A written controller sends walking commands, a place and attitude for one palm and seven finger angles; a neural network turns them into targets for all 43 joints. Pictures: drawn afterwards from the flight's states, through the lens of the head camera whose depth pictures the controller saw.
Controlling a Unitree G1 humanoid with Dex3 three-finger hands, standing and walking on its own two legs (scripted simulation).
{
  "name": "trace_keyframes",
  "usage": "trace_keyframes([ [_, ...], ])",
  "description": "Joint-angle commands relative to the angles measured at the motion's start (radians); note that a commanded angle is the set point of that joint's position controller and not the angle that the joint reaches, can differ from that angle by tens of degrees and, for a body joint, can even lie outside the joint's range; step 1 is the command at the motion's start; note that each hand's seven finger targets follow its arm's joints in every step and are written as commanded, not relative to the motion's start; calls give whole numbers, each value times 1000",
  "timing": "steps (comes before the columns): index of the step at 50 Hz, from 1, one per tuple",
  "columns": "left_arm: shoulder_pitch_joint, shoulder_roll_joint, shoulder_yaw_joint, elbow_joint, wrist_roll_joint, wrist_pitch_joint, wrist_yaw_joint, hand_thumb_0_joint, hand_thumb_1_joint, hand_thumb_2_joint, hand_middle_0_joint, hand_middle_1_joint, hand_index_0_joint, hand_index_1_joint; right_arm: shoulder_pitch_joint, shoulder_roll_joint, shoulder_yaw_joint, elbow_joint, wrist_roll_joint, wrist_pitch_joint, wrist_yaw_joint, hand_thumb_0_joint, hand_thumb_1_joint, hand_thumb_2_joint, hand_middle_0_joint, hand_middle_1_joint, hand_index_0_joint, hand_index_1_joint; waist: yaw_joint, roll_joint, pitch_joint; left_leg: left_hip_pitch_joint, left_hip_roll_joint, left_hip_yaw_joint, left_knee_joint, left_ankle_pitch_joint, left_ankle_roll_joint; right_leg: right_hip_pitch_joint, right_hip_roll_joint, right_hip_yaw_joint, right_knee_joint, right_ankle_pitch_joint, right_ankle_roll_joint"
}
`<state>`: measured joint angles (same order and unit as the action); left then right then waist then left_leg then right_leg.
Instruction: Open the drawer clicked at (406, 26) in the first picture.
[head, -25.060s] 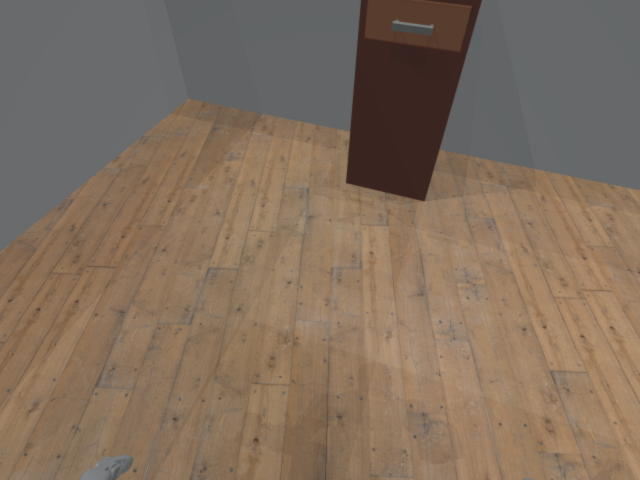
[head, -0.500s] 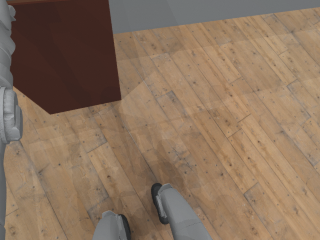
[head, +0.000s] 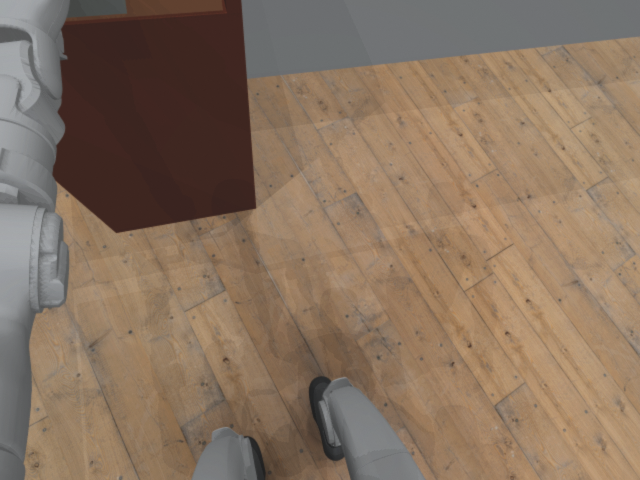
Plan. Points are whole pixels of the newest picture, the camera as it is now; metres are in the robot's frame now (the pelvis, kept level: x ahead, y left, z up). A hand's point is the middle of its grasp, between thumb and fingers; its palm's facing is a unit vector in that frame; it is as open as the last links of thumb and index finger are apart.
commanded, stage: pull the drawer open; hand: left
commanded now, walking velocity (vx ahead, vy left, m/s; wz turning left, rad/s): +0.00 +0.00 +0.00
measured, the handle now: out of the picture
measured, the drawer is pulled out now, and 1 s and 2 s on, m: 0.00 0.01 0.04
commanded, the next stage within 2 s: none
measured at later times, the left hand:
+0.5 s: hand (48, 41) +0.63 +0.16 +0.05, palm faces -0.06 -0.02 -1.00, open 5.6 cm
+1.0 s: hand (50, 45) +0.62 +0.16 +0.05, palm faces -0.09 -0.01 -1.00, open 5.7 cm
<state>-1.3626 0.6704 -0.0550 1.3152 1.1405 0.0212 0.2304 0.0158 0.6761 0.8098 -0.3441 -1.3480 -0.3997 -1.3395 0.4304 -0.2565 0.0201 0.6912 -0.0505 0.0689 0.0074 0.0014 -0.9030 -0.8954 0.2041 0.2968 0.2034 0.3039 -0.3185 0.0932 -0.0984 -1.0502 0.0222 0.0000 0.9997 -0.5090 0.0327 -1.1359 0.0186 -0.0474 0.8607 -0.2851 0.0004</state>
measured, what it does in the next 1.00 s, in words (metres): stands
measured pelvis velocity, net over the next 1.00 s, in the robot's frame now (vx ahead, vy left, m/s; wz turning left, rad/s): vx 0.02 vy -0.01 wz -0.03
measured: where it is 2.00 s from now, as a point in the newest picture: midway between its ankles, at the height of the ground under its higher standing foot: (293, 464)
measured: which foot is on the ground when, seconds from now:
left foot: down 0.00-1.00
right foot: down 0.00-1.00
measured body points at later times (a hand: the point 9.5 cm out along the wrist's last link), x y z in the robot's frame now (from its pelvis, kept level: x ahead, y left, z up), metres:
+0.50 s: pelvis +0.03 +0.00 +0.01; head +0.22 +0.00 +0.42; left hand +0.63 +0.16 +0.10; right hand -0.02 -0.27 -0.10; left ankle -0.04 +0.10 -0.66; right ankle +0.05 -0.13 -0.67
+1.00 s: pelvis +0.02 -0.01 +0.01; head +0.21 -0.02 +0.42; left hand +0.62 +0.16 +0.10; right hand -0.08 -0.26 -0.09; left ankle -0.05 +0.10 -0.67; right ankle +0.05 -0.13 -0.67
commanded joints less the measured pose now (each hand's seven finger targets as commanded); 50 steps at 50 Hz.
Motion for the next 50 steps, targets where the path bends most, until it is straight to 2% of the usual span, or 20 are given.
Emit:
trace_keyframes([
  [1, -480, 217, 49, -247, -19, 25, 39, 0, 900, 900, -400, -1350, -400, -1350, 279, -207, -78, 11, -3, 16, -6, 0, -900, -900, 200, 300, 200, 300, 0, 176, -691, 389, -11, -50, -98, 667, 7, 527, 37, 11, -38, 401, -26],
  [5, -350, 154, 30, -271, -35, 9, 20, 0, 900, 900, -400, -1350, -400, -1350, 264, -198, -86, 2, -2, 15, -5, 0, -900, -900, 200, 300, 200, 300, 33, 150, -679, 431, -6, -43, -114, 739, 7, 563, 36, 14, -56, 449, -25],
  [7, -283, 190, 74, -302, -48, -6, 17, 0, 900, 900, -400, -1350, -400, -1350, 261, -206, -91, -1, -2, 20, -1, 0, -900, -900, 200, 300, 200, 300, 65, 132, -720, 455, -6, -45, -122, 788, 3, 610, 39, 17, -53, 492, -27],
  [8, -239, 128, 34, -273, -50, -7, 14, 0, 900, 900, -400, -1350, -400, -1350, 256, -196, -93, -4, -2, 18, -4, 0, -900, -900, 200, 300, 200, 300, 57, 94, -673, 439, -7, -39, -127, 775, 8, 605, 39, 16, -65, 488, -25],
  [10, -218, 108, 29, -279, -57, -14, 18, 0, 900, 900, -400, -1350, -400, -1350, 251, -197, -100, 3, -3, 17, -5, 0, -900, -900, 200, 300, 200, 300, 55, 51, -613, 408, -10, -28, -140, 727, 11, 615, 39, 19, -79, 487, -23],
  [11, -195, 133, 55, -290, -64, -18, 23, 0, 900, 900, -400, -1350, -400, -1350, 253, -202, -101, 2, -2, 19, -1, 0, -900, -900, 200, 300, 200, 300, 73, 62, -620, 409, -13, -26, -151, 717, 9, 633, 41, 22, -82, 487, -24],
  [13, -428, 145, 16, -243, -44, -20, 50, 0, 900, 900, -400, -1350, -400, -1350, 250, -206, -98, 39, -2, 15, -14, 0, -900, -900, 200, 300, 200, 300, -16, 44, -516, 353, -14, -32, -137, 625, 11, 527, 38, 22, -82, 429, -21],
  [17, -446, 191, 65, -228, -26, -28, 87, 0, 900, 900, -400, -1350, -400, -1350, 266, -209, -102, 45, -12, 3, -12, 0, -900, -900, 200, 300, 200, 300, -2, 87, -594, 381, -18, -35, -104, 734, 7, 518, 36, 25, -45, 460, -25],
  [20, -485, 109, 13, -266, -13, -45, 96, 0, 900, 900, -400, -1350, -400, -1350, 288, -193, -107, 50, -19, -12, -6, 0, -900, -900, 200, 300, 200, 300, -11, 171, -660, 460, -1, -66, -56, 958, -5, 455, 33, 21, -9, 517, -21],
  [22, -524, 118, 23, -285, -10, -43, 100, 0, 900, 900, -400, -1350, -400, -1350, 290, -200, -112, 58, -22, -15, 6, 0, -900, -900, 200, 300, 200, 300, -15, 204, -689, 517, 9, -83, -27, 1012, -15, 396, 37, 15, 2, 492, -20],
  [24, -548, 106, 9, -297, -10, -34, 105, 0, 900, 900, -400, -1350, -400, -1350, 295, -201, -112, 53, -26, -17, 13, 0, -900, -900, 200, 300, 200, 300, -22, 215, -708, 520, 4, -81, -27, 925, -11, 390, 40, 18, -8, 446, -22],
  [29, -516, 133, 25, -237, -12, 7, 110, 0, 900, 900, -400, -1350, -400, -1350, 289, -204, -104, 50, -14, -22, 12, 0, -900, -900, 200, 300, 200, 300, -25, 128, -658, 412, -17, -50, -65, 701, 6, 469, 41, 23, -41, 413, -26],
  [32, -532, 166, 37, -248, -18, 19, 102, 0, 900, 900, -400, -1350, -400, -1350, 283, -200, -98, 47, -7, -23, 1, 0, -900, -900, 200, 300, 200, 300, -26, 105, -698, 363, -24, -38, -66, 763, 12, 572, 34, 36, -31, 532, -22],
  [34, -530, 165, 28, -252, -24, 22, 86, 0, 900, 900, -400, -1350, -400, -1350, 291, -198, -97, 52, -8, -21, 0, 0, -900, -900, 200, 300, 200, 300, -24, 157, -698, 387, -23, -43, -71, 809, 9, 572, 36, 34, -31, 551, -22],
  [36, -537, 186, 29, -240, -23, 23, 72, 0, 900, 900, -400, -1350, -400, -1350, 284, -199, -93, 50, -11, -16, -2, 0, -900, -900, 200, 300, 200, 300, -26, 166, -678, 369, -27, -31, -80, 724, 11, 584, 37, 39, -42, 518, -23],
  [37, -518, 225, 60, -250, -21, 15, 67, 0, 900, 900, -400, -1350, -400, -1350, 279, -202, -91, 45, -7, -15, -1, 0, -900, -900, 200, 300, 200, 300, -8, 163, -708, 368, -28, -33, -83, 711, 10, 602, 35, 38, -39, 507, -27],
  [38, -487, 186, 23, -221, -17, 17, 57, 0, 900, 900, -400, -1350, -400, -1350, 272, -192, -90, 37, -8, -16, -3, 0, -900, -900, 200, 300, 200, 300, -11, 170, -686, 362, -32, -29, -96, 665, 10, 603, 35, 40, -49, 483, -28],
  [41, -430, 235, 60, -219, -19, 9, 43, 0, 900, 900, -400, -1350, -400, -1350, 262, -198, -84, 26, -1, -11, -11, 0, -900, -900, 200, 300, 200, 300, 14, 128, -660, 307, -35, -18, -117, 577, 13, 654, 30, 45, -60, 465, -29],
  [46, -353, 217, 62, -279, -30, -24, 27, 0, 900, 900, -400, -1350, -400, -1350, 258, -198, -90, 20, 0, -13, -13, 0, -900, -900, 200, 300, 200, 300, 43, 140, -710, 343, -27, -19, -119, 659, 10, 674, 27, 43, -52, 521, -30],
  [50, -237, 208, 78, -284, -48, -40, 17, 0, 900, 900, -400, -1350, -400, -1350, 247, -200, -96, 12, 0, -9, -14, 0, -900, -900, 200, 300, 200, 300, 68, 87, -682, 349, -25, -14, -134, 663, 12, 692, 29, 44, -67, 526, -28],
])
